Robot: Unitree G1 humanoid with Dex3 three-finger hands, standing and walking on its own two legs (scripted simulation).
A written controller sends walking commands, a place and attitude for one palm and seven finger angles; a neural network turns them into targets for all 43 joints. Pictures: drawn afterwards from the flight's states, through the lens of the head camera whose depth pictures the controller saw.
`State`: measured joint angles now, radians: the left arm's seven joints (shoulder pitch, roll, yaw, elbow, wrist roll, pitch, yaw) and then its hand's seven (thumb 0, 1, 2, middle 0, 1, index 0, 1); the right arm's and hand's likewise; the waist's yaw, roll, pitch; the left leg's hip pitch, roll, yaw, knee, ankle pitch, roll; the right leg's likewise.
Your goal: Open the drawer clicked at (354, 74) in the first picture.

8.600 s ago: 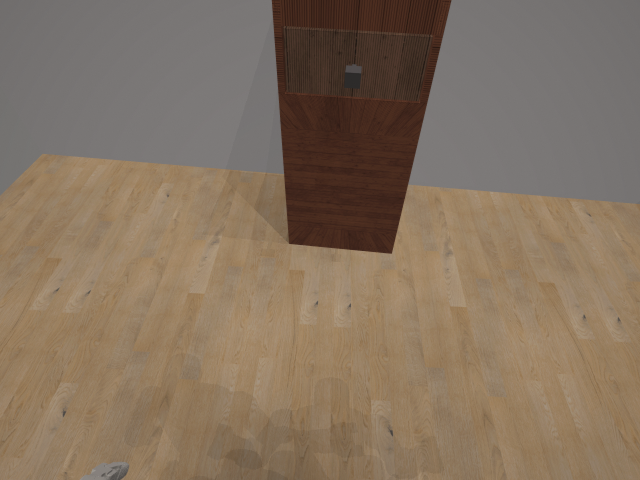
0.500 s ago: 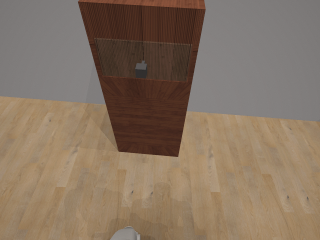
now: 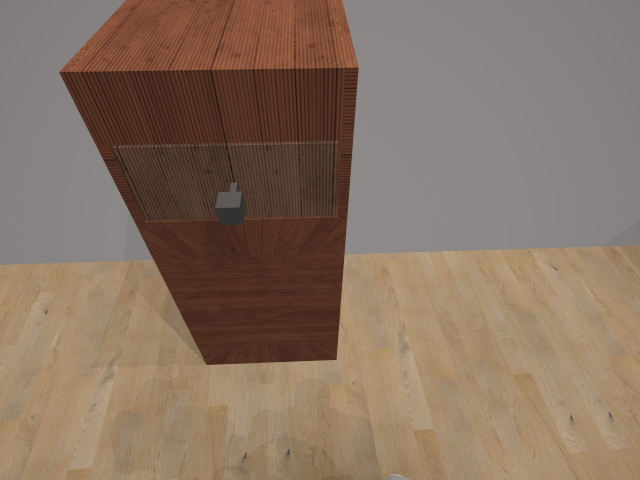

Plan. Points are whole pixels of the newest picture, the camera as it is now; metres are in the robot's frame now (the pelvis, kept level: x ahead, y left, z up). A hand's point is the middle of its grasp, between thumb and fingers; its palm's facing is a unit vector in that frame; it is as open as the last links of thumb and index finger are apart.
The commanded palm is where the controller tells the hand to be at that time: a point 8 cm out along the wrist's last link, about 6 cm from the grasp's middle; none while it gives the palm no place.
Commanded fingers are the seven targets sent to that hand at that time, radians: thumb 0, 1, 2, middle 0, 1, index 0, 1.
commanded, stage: come to a stop and stand still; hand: left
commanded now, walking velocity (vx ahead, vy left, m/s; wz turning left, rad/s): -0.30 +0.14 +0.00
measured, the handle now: (232, 200) +0.58 +0.17 +0.00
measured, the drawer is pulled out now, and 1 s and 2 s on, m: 0.00 0.00 0.00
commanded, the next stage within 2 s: look again from close up in 1.30 s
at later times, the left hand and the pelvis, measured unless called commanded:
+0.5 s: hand out of the picture +0.07 +0.21 -0.19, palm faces +0.09 -0.97 -0.22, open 7.4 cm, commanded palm none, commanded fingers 0.00 0.90 0.90 -0.20 -0.30 -0.20 -0.30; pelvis +0.01 +0.01 -0.01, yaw +2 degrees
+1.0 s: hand out of the picture -0.02 +0.17 -0.17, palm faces +0.03 -0.98 -0.18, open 7.4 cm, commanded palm none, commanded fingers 0.00 0.90 0.90 -0.20 -0.30 -0.20 -0.30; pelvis -0.01 +0.01 +0.00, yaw +0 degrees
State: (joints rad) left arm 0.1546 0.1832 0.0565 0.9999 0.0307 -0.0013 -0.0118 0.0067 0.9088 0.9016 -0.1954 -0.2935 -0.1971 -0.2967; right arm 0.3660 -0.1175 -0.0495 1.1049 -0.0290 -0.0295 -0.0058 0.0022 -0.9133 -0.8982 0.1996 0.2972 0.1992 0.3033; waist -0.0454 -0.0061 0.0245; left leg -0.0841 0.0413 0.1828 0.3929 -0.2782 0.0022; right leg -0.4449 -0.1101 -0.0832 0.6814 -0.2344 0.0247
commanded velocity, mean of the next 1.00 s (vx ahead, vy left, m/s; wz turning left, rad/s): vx -0.06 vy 0.05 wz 0.00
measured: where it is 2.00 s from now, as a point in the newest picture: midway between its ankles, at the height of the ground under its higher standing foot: outside the picture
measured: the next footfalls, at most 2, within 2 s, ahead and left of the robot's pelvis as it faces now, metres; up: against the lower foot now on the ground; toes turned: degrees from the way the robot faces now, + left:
right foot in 0.06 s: +0.13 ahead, -0.13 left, +0.00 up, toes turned -8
left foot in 0.46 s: +0.09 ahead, +0.07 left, +0.00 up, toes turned +2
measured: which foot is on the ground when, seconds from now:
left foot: down 0.00-0.06, up 0.08-0.44, down 0.46-1.00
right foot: up 0.00-0.04, down 0.06-0.46, up 0.48-0.74, down 0.76-1.00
